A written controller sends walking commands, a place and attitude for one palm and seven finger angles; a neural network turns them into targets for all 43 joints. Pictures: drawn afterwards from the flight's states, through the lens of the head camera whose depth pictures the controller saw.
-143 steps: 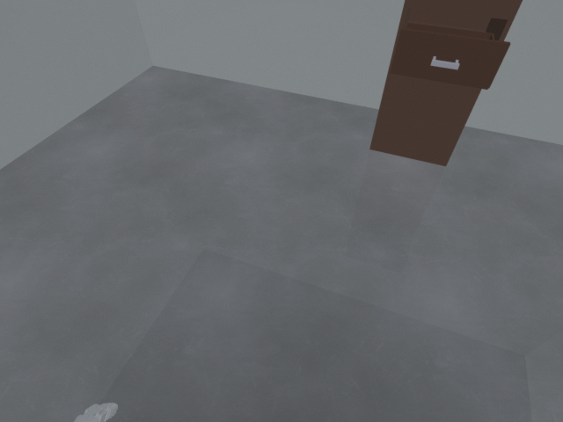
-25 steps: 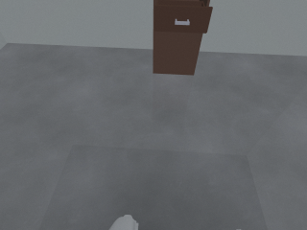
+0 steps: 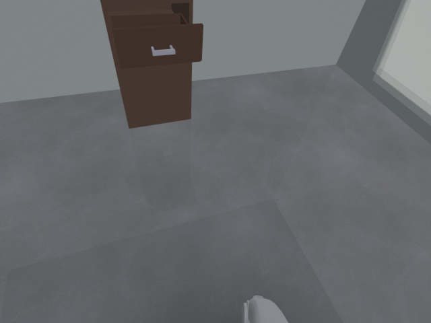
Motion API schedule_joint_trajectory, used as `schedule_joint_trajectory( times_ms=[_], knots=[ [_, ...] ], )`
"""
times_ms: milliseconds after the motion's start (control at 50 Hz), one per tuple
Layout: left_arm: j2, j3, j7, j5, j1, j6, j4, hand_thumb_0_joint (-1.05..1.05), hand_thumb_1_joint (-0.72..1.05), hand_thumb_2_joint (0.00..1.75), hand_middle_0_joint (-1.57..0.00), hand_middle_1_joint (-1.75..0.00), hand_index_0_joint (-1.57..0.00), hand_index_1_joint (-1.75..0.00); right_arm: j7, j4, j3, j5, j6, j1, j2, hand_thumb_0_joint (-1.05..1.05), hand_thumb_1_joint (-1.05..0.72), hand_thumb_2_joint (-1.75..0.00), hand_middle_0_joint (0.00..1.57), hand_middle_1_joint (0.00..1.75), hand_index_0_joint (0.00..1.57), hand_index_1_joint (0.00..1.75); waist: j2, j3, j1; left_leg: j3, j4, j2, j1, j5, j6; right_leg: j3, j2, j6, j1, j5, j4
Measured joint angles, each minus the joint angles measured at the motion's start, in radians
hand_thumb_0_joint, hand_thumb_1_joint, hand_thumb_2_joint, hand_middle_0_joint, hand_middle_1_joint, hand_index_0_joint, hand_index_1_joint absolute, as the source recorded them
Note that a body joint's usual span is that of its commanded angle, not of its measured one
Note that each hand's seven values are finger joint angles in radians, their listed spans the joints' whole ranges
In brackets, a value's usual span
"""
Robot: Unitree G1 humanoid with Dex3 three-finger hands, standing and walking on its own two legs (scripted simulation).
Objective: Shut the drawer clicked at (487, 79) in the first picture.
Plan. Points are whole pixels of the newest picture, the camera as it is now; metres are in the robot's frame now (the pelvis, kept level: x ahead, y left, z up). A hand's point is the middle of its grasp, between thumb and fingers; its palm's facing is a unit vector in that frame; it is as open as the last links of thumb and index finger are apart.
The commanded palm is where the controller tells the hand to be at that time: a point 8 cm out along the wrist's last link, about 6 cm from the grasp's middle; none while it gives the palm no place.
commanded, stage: walk to a spot facing it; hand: left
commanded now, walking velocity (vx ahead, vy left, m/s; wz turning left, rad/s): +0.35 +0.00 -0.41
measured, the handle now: (162, 50) +1.19 +0.26 -0.10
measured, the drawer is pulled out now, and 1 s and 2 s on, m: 0.26 0.26 0.26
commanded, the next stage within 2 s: turn to face it in 1.30 s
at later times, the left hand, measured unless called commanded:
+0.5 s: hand (145, 253) +0.30 +0.17 -0.17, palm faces -0.15 -0.95 -0.26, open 7.2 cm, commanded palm none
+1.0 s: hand (171, 168) +0.57 +0.14 -0.17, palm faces -0.24 -0.95 -0.18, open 7.3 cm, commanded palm none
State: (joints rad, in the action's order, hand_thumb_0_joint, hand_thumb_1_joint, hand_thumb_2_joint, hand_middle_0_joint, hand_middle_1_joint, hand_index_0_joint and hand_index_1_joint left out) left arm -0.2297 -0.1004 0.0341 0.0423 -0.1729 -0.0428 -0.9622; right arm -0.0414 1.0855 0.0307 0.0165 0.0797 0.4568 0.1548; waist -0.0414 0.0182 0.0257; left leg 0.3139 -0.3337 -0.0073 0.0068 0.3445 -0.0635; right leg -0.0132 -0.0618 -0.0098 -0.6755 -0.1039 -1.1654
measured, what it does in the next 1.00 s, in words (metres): walks ahead, turning right: right foot, then left foot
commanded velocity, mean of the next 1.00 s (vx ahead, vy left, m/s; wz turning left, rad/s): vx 0.36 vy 0.00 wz -0.31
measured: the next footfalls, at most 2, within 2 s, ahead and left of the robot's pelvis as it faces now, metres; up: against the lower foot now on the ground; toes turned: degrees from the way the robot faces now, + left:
right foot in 0.24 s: +0.21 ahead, -0.08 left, +0.00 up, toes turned -14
left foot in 0.68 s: +0.52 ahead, +0.08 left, +0.00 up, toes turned -3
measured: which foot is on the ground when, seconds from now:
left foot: down 0.00-0.22, up 0.24-0.66, down 0.68-1.00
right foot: up 0.00-0.22, down 0.24-0.70, up 0.72-1.00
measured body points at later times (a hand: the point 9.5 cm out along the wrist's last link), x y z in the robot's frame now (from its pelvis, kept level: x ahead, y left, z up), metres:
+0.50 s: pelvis +0.24 -0.02 +0.00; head +0.25 -0.04 +0.45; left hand +0.31 +0.22 -0.15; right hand +0.24 -0.26 -0.16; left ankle +0.33 +0.14 -0.67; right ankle +0.17 -0.07 -0.74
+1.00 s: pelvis +0.48 -0.02 +0.00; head +0.48 -0.02 +0.45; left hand +0.59 +0.19 -0.15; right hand +0.41 -0.24 -0.15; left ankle +0.48 +0.08 -0.74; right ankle +0.48 -0.17 -0.66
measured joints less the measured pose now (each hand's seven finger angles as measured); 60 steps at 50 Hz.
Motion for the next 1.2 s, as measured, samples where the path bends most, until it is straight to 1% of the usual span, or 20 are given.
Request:
schedule_joint_trajectory(
  times_ms=[100,160,200,240,260,300,320,360,440,500,580,660,700,720,780,840,920,1000,1100,1200],
  knots=[
    [0.047,0.029,0.008,-0.004,0.05,-0.004,-0.017,0.0,0.91,0.9,-0.19,-0.3,-0.19,-0.3,0.001,0.041,-0.016,0.009,-0.003,0.069,-0.034,0.0,-0.91,-0.9,0.2,0.3,0.2,0.3,0.016,0.037,0.036,0.035,0.028,-0.005,-0.083,0.055,0.017,-0.086,0.012,0.03,0.067,-0.046,0.236],
    [0.072,0.045,0.008,-0.006,0.078,0.008,-0.017,0.0,0.91,0.9,-0.19,-0.3,-0.19,-0.3,0.006,0.061,-0.023,0.009,-0.011,0.097,-0.054,0.0,-0.91,-0.9,0.2,0.3,0.2,0.3,0.028,0.06,0.049,0.059,-0.001,-0.026,-0.118,0.107,0.039,-0.145,0.053,0.067,0.137,-0.116,0.385],
    [0.082,0.052,0.005,-0.005,0.084,0.023,-0.016,0.0,0.91,0.9,-0.19,-0.3,-0.19,-0.3,0.009,0.075,-0.025,0.007,-0.021,0.112,-0.067,0.0,-0.91,-0.9,0.2,0.3,0.2,0.3,0.028,0.065,0.047,0.079,-0.083,-0.046,-0.123,0.139,0.061,-0.176,0.087,0.094,0.199,-0.148,0.459],
    [0.086,0.057,0.004,-0.003,0.069,0.05,-0.014,0.0,0.91,0.9,-0.19,-0.3,-0.2,-0.3,0.017,0.084,-0.025,-0.001,-0.031,0.133,-0.078,0.0,-0.91,-0.9,0.2,0.3,0.2,0.3,0.015,0.054,0.036,0.081,-0.304,-0.078,-0.066,0.145,0.077,-0.192,0.101,0.137,0.296,-0.125,0.551],
    [0.088,0.056,0.0,-0.006,0.058,0.065,-0.014,0.0,0.9,0.9,-0.19,-0.3,-0.2,-0.3,0.021,0.087,-0.024,-0.008,-0.04,0.128,-0.081,0.0,-0.91,-0.9,0.2,0.3,0.2,0.3,0.014,0.049,0.023,0.039,-0.498,-0.094,0.007,0.148,0.086,-0.184,0.106,0.152,0.303,-0.147,0.533],
    [0.087,0.054,-0.013,-0.02,0.029,0.078,-0.022,0.0,0.9,0.9,-0.19,-0.3,-0.2,-0.3,0.024,0.082,-0.014,-0.012,-0.058,0.085,-0.08,0.0,-0.91,-0.9,0.2,0.3,0.2,0.3,0.02,0.05,0.013,-0.101,-0.844,-0.091,0.167,0.136,0.083,-0.169,0.12,0.156,0.342,-0.209,0.515],
    [0.082,0.037,-0.025,-0.036,0.013,0.085,-0.022,-0.01,0.92,0.9,-0.2,-0.3,-0.2,-0.3,0.025,0.071,-0.009,-0.011,-0.063,0.059,-0.078,0.01,-0.91,-0.9,0.2,0.3,0.2,0.3,0.023,0.044,0.012,-0.155,-0.941,-0.091,0.24,0.099,0.083,-0.163,0.127,0.15,0.374,-0.222,0.538],
    [0.056,0.026,-0.042,-0.037,-0.018,0.095,-0.035,-0.03,0.94,0.9,-0.2,-0.3,-0.2,-0.3,0.026,0.038,0.0,-0.003,-0.064,-0.002,-0.069,0.01,-0.91,-0.9,0.2,0.3,0.2,0.3,0.03,0.025,0.007,-0.217,-0.996,-0.109,0.365,0.031,0.086,-0.145,0.136,0.128,0.437,-0.215,0.607],
    [0.032,0.032,-0.049,-0.022,-0.085,0.102,-0.08,-0.03,0.94,0.9,-0.2,-0.3,-0.2,-0.3,0.018,-0.043,0.017,0.016,-0.063,-0.141,-0.029,0.01,-0.92,-0.9,0.2,0.3,0.2,0.3,0.06,-0.001,0.016,-0.267,-0.861,-0.157,0.537,-0.045,0.102,-0.101,0.139,0.122,0.528,-0.206,0.713],
    [0.041,0.041,-0.044,-0.02,-0.127,0.107,-0.103,-0.02,0.93,0.9,-0.19,-0.3,-0.2,-0.3,0.027,-0.074,0.033,0.013,-0.06,-0.208,0.026,0.03,-0.96,-0.9,0.2,0.3,0.2,0.3,0.081,-0.006,0.009,-0.264,-0.709,-0.175,0.594,-0.117,0.114,-0.078,0.128,0.103,0.584,-0.224,0.755],
    [0.056,0.049,-0.041,-0.019,-0.174,0.112,-0.117,-0.01,0.92,0.9,-0.19,-0.3,-0.2,-0.3,0.049,-0.092,0.033,0.01,-0.052,-0.276,0.059,0.02,-0.95,-0.9,0.2,0.3,0.2,0.3,0.079,0.008,-0.023,-0.235,-0.493,-0.161,0.583,-0.185,0.11,-0.054,0.115,0.078,0.651,-0.268,0.78],
    [0.066,0.056,-0.041,-0.019,-0.221,0.109,-0.133,0.0,0.91,0.9,-0.19,-0.3,-0.2,-0.3,0.059,-0.101,0.02,0.012,-0.042,-0.324,0.056,0.01,-0.94,-0.9,0.2,0.3,0.2,0.3,0.055,0.03,-0.059,-0.184,-0.312,-0.104,0.495,-0.18,0.084,-0.036,0.098,0.048,0.708,-0.348,0.75],
    [0.068,0.054,-0.04,-0.025,-0.241,0.099,-0.151,0.0,0.91,0.9,-0.19,-0.3,-0.2,-0.3,0.056,-0.107,0.013,0.02,-0.02,-0.339,0.043,0.01,-0.93,-0.9,0.2,0.3,0.2,0.3,0.031,0.042,-0.061,-0.164,-0.279,-0.074,0.442,-0.208,0.041,-0.023,0.076,0.043,0.667,-0.405,0.578],
    [0.067,0.053,-0.038,-0.03,-0.238,0.09,-0.161,0.0,0.91,0.9,-0.19,-0.3,-0.2,-0.3,0.054,-0.111,0.009,0.023,-0.01,-0.342,0.033,0.01,-0.93,-0.9,0.2,0.3,0.2,0.3,0.018,0.051,-0.062,-0.151,-0.314,-0.073,0.433,-0.172,0.026,-0.006,0.071,0.046,0.605,-0.413,0.403],
    [0.066,0.049,-0.032,-0.03,-0.223,0.071,-0.174,0.0,0.91,0.9,-0.19,-0.3,-0.2,-0.3,0.046,-0.11,-0.003,0.017,0.0,-0.315,0.007,0.0,-0.92,-0.9,0.2,0.3,0.2,0.3,0.006,0.046,-0.057,-0.118,-0.306,-0.075,0.349,-0.088,0.02,0.009,0.061,0.058,0.419,-0.355,-0.018],
    [0.064,0.038,-0.023,-0.02,-0.182,0.056,-0.151,0.01,0.91,0.9,-0.19,-0.3,-0.2,-0.3,0.024,-0.091,0.01,0.007,0.006,-0.261,-0.013,-0.01,-0.93,-0.9,0.2,0.3,0.2,0.3,0.009,0.033,-0.05,-0.097,-0.213,-0.067,0.251,-0.093,0.032,-0.003,0.019,0.05,0.271,-0.24,-0.122],
    [0.066,0.025,-0.018,-0.01,-0.127,0.041,-0.095,0.01,0.91,0.9,-0.19,-0.3,-0.19,-0.3,0.018,-0.056,0.02,0.006,0.002,-0.193,0.004,-0.02,-0.96,-0.9,0.2,0.3,0.2,0.3,0.009,0.01,-0.053,-0.063,-0.113,-0.053,0.154,-0.094,0.034,0.001,-0.03,0.029,0.127,-0.134,-0.067],
    [0.056,0.01,-0.012,-0.006,-0.084,0.023,-0.062,0.01,0.92,0.9,-0.19,-0.3,-0.19,-0.3,0.024,-0.027,0.019,0.006,-0.008,-0.128,0.002,-0.01,-0.94,-0.9,0.2,0.3,0.2,0.3,0.012,-0.003,-0.046,-0.027,-0.047,-0.046,0.076,-0.076,0.051,-0.017,-0.065,0.005,0.056,-0.054,0.05],
    [0.049,0.008,0.003,-0.009,-0.04,0.013,-0.041,0.01,0.92,0.9,-0.19,-0.3,-0.19,-0.3,0.032,-0.011,0.021,0.013,-0.018,-0.076,0.001,0.0,-0.92,-0.9,0.2,0.3,0.2,0.3,0.041,0.018,-0.014,0.026,-0.021,-0.063,-0.011,-0.023,0.093,-0.073,-0.073,0.001,0.087,-0.055,0.323],
    [0.041,0.013,0.008,-0.008,-0.004,0.04,-0.015,0.01,0.91,0.9,-0.19,-0.3,-0.19,-0.3,0.039,0.002,0.022,0.016,-0.034,-0.031,0.004,0.0,-0.91,-0.9,0.2,0.3,0.2,0.3,0.075,0.047,0.016,0.067,-0.155,-0.133,-0.046,0.106,0.156,-0.125,-0.018,0.048,0.199,-0.111,0.52]
  ],
)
